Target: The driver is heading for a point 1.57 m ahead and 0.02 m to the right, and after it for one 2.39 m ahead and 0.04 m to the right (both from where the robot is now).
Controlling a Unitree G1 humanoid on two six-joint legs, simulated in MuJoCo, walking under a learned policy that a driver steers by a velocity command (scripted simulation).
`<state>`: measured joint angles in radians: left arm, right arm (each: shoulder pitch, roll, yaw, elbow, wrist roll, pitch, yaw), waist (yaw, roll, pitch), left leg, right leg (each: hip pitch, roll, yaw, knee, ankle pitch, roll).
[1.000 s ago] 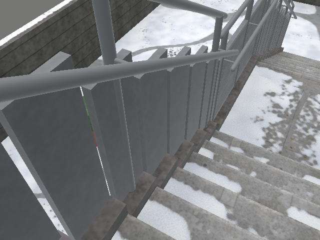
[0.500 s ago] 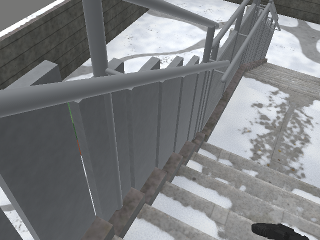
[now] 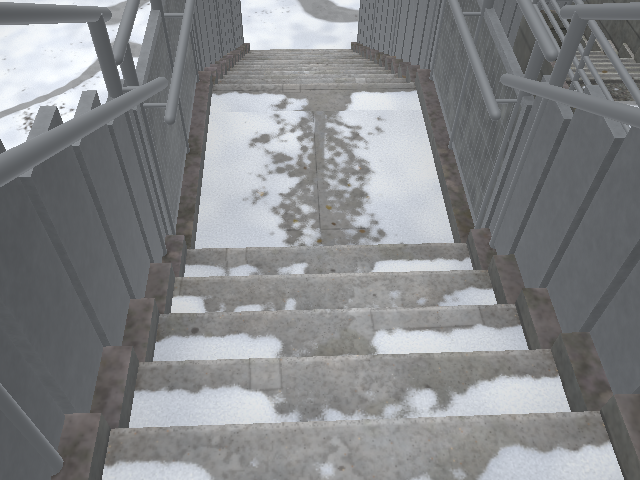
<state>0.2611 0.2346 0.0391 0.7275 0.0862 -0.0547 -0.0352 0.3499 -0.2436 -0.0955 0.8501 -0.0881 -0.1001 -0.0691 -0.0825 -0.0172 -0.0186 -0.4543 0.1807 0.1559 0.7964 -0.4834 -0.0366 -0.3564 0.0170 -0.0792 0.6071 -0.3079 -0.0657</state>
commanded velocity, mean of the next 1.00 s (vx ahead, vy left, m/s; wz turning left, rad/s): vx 0.00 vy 0.00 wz -0.35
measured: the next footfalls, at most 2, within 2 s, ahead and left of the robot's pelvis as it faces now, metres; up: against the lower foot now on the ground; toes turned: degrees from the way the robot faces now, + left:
left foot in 0.58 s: +0.08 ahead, +0.14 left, +0.00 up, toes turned -18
right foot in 0.92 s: +0.04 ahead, -0.05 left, +0.00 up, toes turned -21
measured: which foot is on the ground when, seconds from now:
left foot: up 0.00-0.56, down 0.58-1.00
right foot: down 0.00-0.62, up 0.64-0.90, down 0.92-1.00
